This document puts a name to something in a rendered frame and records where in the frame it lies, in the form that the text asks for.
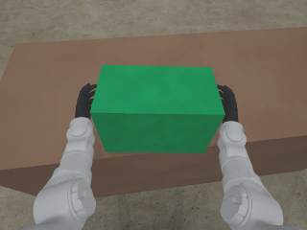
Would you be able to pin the robot left hand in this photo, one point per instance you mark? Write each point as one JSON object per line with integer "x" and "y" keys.
{"x": 84, "y": 102}

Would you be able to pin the carton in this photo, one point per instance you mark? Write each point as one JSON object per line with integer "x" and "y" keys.
{"x": 165, "y": 109}

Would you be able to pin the robot right upper arm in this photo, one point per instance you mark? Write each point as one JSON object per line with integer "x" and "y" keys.
{"x": 247, "y": 209}

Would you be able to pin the right robot forearm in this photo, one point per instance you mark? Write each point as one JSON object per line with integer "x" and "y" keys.
{"x": 235, "y": 164}

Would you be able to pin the robot right hand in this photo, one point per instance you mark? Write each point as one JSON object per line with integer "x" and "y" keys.
{"x": 229, "y": 104}

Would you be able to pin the pedestal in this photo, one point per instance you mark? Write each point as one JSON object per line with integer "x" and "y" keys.
{"x": 266, "y": 70}

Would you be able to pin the left robot forearm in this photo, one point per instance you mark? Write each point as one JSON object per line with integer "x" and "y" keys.
{"x": 77, "y": 158}

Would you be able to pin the robot left upper arm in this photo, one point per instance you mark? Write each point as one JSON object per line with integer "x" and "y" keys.
{"x": 63, "y": 206}

